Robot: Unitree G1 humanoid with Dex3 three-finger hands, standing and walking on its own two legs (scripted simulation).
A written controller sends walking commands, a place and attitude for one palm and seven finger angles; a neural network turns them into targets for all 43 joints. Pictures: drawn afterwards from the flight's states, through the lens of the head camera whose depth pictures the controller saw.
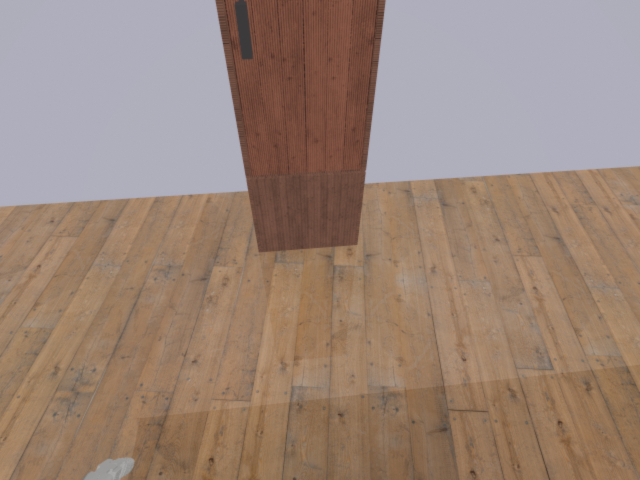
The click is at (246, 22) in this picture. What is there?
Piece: cupboard door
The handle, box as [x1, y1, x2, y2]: [235, 0, 252, 58]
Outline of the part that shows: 235,1 235,11 242,58 252,58 246,2 243,0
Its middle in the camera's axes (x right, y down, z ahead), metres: -0.19 -0.51 +0.94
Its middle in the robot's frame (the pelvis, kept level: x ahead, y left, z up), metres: +1.06 +0.24 +0.13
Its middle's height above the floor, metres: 0.90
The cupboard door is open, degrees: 0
